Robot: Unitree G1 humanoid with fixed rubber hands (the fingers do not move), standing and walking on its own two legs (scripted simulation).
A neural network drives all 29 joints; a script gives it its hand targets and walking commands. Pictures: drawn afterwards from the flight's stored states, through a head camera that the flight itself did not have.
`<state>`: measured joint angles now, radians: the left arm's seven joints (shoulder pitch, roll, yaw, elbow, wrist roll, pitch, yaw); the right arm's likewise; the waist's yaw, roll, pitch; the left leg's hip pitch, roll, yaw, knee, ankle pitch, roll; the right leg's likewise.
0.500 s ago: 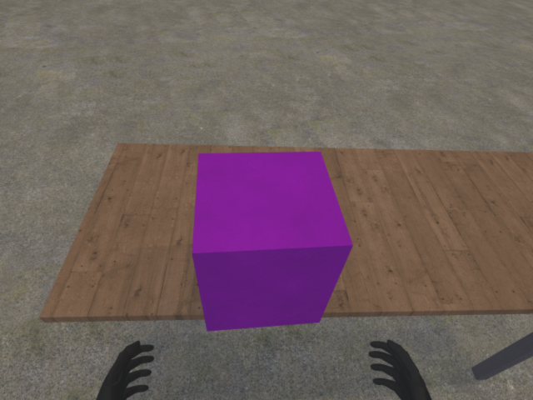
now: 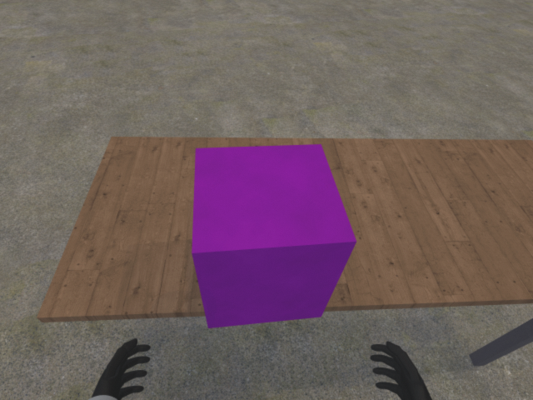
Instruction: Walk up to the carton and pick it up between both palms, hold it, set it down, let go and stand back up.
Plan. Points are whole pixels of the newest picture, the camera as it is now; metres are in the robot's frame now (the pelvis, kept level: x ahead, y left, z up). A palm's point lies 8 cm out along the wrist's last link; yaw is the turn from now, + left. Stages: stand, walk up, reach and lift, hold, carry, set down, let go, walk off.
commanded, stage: let go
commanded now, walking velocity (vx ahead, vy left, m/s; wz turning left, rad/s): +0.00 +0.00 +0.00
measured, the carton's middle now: (263, 238) +0.39 +0.01 +0.01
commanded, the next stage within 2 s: stand in 0.26 s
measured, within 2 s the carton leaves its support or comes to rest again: neither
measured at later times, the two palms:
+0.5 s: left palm out of the picture +0.11 +0.24 -0.11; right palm out of the picture +0.09 -0.25 -0.11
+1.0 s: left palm out of the picture -0.01 +0.24 -0.14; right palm out of the picture -0.02 -0.24 -0.13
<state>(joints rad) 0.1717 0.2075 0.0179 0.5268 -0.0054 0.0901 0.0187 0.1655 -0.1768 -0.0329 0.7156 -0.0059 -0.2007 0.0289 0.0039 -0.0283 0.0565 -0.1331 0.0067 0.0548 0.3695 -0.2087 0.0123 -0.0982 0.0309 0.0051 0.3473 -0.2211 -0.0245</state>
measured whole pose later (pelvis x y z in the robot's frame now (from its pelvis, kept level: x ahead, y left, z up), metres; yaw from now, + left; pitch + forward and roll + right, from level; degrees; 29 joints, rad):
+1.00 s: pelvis -0.03 +0.00 +0.00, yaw +2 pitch +0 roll -1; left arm 0.34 0.20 0.03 0.90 0.02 -0.01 0.01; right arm 0.38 -0.19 -0.03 0.92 -0.03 -0.01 0.00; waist 0.00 0.00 -0.01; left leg -0.25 0.00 0.01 0.44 -0.19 0.02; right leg -0.19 0.03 -0.03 0.40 -0.20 -0.02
